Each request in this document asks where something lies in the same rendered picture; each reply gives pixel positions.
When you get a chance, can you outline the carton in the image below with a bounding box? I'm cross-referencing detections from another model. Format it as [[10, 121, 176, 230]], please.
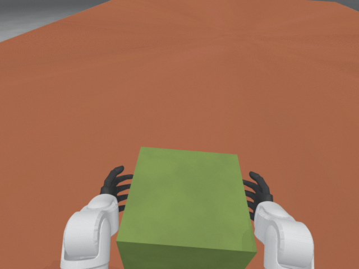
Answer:
[[116, 147, 257, 269]]

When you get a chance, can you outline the robot right forearm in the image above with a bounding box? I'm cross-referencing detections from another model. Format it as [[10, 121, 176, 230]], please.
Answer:
[[254, 201, 314, 269]]

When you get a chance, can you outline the left robot hand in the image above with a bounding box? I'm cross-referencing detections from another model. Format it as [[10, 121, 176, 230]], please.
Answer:
[[100, 166, 133, 212]]

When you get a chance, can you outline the right robot hand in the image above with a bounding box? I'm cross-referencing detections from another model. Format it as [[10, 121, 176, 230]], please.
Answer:
[[243, 171, 273, 221]]

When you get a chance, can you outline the robot left forearm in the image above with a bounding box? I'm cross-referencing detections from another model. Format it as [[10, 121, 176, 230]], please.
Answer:
[[60, 194, 119, 269]]

